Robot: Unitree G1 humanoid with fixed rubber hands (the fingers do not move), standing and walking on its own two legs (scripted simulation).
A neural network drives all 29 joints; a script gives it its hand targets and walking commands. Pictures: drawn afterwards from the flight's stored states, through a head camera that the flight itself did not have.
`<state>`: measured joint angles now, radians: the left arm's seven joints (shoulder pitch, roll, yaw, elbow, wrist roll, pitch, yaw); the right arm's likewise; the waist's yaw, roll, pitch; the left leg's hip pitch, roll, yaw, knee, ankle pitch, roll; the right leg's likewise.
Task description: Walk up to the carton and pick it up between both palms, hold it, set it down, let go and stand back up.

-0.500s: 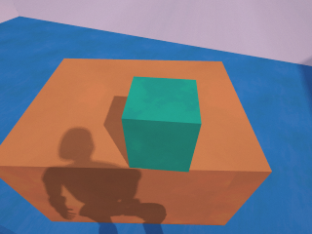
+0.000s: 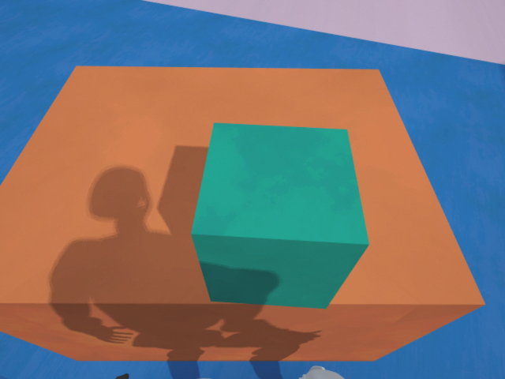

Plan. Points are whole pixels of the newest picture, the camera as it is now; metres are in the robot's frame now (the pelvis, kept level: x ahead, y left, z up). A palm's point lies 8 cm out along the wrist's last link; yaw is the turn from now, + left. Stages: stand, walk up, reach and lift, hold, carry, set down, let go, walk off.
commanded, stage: walk up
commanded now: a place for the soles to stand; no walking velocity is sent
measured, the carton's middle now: (273, 222) +0.37 +0.00 +0.01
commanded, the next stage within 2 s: none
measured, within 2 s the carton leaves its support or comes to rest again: neither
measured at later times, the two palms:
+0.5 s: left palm out of the picture +0.10 +0.22 -0.09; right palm out of the picture +0.11 -0.29 -0.10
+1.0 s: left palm out of the picture +0.02 +0.22 -0.09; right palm out of the picture +0.06 -0.29 -0.08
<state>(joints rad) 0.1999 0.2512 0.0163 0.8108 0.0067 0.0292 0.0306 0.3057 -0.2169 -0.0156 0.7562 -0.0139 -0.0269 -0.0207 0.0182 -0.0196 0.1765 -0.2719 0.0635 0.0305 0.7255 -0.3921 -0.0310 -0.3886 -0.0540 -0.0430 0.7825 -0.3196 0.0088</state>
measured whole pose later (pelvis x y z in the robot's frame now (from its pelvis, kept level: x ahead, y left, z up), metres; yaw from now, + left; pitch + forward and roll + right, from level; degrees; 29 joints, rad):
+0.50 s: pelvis -0.01 -0.03 +0.01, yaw +2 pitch -2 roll -1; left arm 0.14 0.24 0.01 0.74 0.02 0.04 0.00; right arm 0.24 -0.28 -0.03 0.66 -0.01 0.03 -0.04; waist 0.02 0.04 0.17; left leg -0.37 0.02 -0.03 0.94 -0.59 -0.05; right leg -0.32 -0.01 -0.05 0.70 -0.34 -0.02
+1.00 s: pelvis -0.04 -0.04 +0.03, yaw +3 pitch -3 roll +0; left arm 0.28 0.26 0.02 0.83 -0.01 0.00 -0.02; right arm 0.28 -0.25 -0.02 0.76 0.00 -0.01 0.01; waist 0.01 0.00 0.04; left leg -0.24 0.01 0.00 0.52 -0.24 -0.01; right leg -0.27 -0.02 -0.04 0.53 -0.21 -0.01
